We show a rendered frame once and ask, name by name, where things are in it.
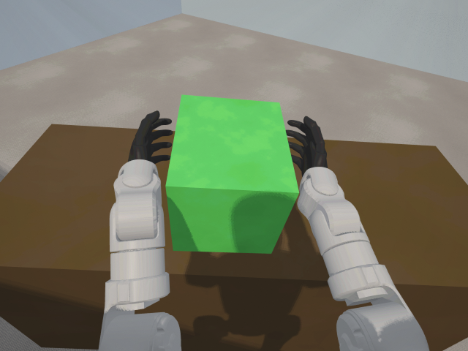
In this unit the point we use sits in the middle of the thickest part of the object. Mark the left robot upper arm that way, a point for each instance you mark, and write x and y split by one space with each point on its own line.
142 332

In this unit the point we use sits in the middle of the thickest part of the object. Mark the robot left hand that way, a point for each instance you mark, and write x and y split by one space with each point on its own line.
142 147

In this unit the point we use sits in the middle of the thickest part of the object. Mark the right robot upper arm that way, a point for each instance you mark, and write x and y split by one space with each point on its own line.
381 327

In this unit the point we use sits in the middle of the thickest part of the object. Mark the pedestal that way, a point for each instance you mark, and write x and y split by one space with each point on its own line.
55 249

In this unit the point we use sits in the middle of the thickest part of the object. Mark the carton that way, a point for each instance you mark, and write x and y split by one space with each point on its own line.
231 183

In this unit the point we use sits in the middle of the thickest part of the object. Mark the robot left forearm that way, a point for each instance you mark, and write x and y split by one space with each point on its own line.
137 271

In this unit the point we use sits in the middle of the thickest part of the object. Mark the robot right hand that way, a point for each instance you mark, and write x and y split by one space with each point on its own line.
313 153

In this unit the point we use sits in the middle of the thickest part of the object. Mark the robot right forearm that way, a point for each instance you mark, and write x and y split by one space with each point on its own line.
355 276

